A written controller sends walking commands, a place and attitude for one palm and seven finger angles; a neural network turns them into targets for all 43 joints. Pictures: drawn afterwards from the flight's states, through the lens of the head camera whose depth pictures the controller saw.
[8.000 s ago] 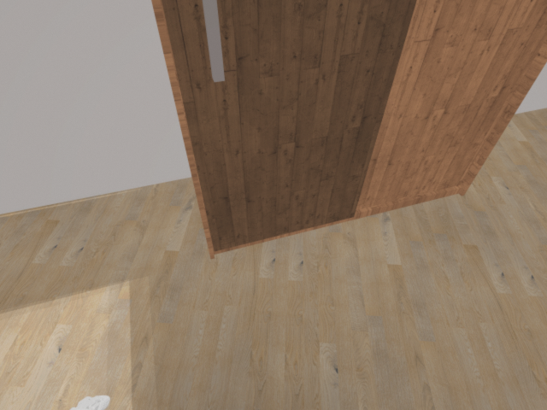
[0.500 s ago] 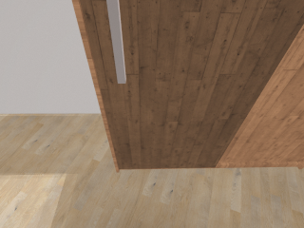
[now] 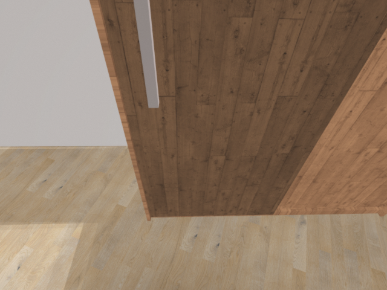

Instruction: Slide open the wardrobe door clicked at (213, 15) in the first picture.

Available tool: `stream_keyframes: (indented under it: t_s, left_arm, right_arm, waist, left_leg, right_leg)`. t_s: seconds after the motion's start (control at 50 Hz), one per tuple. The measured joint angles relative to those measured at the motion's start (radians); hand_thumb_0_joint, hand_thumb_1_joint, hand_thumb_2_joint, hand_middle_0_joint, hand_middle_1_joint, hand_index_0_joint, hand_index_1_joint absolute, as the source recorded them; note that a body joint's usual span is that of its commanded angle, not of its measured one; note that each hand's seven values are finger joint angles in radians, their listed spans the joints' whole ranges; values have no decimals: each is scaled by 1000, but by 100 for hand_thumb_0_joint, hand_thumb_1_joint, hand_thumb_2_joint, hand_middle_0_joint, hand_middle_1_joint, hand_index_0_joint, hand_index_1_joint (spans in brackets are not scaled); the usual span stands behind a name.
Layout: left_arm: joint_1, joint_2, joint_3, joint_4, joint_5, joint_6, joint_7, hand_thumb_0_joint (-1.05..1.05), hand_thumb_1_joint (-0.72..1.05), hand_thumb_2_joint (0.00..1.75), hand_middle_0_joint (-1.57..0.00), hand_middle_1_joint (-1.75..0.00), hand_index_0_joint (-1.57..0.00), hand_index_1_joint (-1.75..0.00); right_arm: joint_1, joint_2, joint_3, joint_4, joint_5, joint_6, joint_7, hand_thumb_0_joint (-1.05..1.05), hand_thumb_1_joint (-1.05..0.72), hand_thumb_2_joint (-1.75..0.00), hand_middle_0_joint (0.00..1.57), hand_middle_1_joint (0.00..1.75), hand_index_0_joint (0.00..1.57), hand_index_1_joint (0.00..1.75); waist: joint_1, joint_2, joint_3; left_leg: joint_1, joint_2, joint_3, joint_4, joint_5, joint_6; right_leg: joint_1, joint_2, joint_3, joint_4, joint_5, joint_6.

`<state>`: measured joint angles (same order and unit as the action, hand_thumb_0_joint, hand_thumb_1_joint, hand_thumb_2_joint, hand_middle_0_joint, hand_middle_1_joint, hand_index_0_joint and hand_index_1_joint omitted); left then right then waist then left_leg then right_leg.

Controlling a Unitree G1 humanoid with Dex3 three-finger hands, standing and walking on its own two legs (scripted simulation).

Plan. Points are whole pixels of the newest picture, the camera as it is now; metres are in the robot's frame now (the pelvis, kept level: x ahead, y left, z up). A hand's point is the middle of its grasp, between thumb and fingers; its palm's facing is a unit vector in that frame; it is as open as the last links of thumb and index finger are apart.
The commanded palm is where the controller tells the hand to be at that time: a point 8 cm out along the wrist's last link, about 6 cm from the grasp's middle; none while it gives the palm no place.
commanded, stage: look again from close up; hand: left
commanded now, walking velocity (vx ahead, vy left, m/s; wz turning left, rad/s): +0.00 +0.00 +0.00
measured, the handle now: (148, 46) +0.59 +0.15 +0.23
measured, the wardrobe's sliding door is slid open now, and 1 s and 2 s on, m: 0.00 0.00 0.00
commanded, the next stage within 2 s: shuffle to correct the standing spot in 0.70 s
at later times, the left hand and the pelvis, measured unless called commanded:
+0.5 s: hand out of the picture -0.02 +0.15 -0.18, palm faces +0.06 -0.98 -0.16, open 7.4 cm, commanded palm none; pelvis +0.01 +0.00 +0.00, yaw +0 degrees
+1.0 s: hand out of the picture +0.00 +0.15 -0.19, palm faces +0.11 -0.98 -0.15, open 7.4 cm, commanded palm none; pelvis +0.03 -0.01 -0.01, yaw +2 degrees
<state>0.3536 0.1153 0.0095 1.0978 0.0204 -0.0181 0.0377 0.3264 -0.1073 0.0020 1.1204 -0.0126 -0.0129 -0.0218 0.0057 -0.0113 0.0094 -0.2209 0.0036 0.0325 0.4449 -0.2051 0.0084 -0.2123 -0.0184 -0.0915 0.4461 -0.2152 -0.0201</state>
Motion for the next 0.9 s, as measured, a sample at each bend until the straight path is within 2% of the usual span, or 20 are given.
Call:
stream_keyframes:
  t_s: [0.9]
  left_arm:
    - [-16,5,5,10,1,0,-3,0,91,89,-20,-30,-20,-30]
  right_arm:
    - [-11,-8,0,10,-4,1,-2,1,-92,-90,20,30,20,30]
  waist:
    - [3,2,-1]
  left_leg:
    - [9,12,-11,16,-33,-16]
  right_leg:
    - [13,12,-10,13,-36,-12]
